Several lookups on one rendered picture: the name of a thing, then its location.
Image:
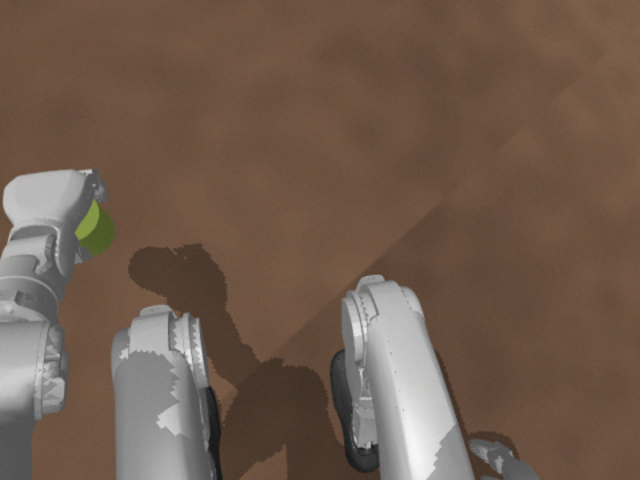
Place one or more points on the left robot hand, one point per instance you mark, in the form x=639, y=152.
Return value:
x=62, y=195

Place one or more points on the right robot foot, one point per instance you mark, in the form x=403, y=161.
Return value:
x=361, y=459

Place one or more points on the left robot foot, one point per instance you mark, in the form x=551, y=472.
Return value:
x=215, y=434

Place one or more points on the can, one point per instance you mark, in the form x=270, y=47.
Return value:
x=96, y=231

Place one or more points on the right robot hand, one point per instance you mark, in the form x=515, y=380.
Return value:
x=502, y=461

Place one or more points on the left robot arm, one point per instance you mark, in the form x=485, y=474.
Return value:
x=35, y=266

